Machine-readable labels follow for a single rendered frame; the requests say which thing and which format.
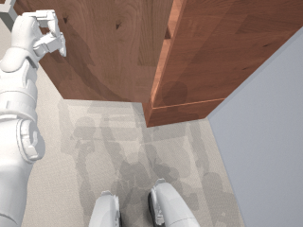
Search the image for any handle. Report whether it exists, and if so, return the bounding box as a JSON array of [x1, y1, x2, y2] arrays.
[[0, 0, 18, 32]]

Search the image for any cupboard door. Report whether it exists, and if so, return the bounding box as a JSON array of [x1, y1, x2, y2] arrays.
[[0, 0, 174, 103]]

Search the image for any right robot foot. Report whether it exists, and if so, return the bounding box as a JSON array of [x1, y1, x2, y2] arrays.
[[148, 192, 166, 227]]

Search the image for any robot left upper arm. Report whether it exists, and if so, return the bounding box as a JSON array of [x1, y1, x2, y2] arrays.
[[0, 118, 45, 227]]

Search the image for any robot left hand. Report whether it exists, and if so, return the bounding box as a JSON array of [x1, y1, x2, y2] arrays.
[[11, 9, 66, 62]]

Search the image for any robot right shin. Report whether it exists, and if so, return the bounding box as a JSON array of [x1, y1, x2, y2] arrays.
[[153, 179, 166, 225]]

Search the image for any left robot forearm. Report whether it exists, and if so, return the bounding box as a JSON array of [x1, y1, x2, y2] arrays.
[[0, 47, 39, 125]]

